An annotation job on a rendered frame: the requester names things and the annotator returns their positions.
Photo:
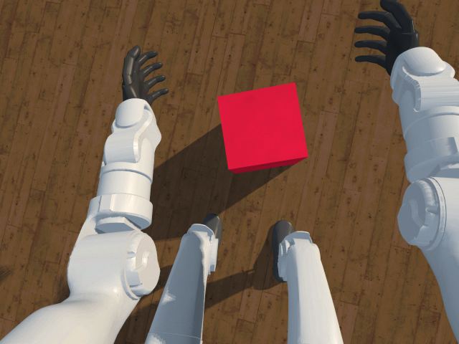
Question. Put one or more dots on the robot left upper arm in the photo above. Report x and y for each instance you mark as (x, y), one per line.
(107, 275)

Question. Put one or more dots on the carton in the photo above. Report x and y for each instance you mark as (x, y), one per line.
(262, 128)

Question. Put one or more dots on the robot right hand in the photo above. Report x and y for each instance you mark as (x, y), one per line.
(400, 34)

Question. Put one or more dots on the robot left hand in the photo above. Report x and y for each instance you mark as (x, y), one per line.
(133, 85)

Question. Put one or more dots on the robot right forearm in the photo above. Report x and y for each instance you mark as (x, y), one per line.
(428, 98)

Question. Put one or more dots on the robot right upper arm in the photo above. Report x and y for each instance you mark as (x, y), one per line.
(429, 218)

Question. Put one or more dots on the right robot thigh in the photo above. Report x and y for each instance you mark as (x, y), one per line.
(311, 314)

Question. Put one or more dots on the robot left forearm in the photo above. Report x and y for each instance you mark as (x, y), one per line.
(123, 198)

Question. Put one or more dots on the left robot shin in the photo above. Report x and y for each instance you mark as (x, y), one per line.
(198, 227)

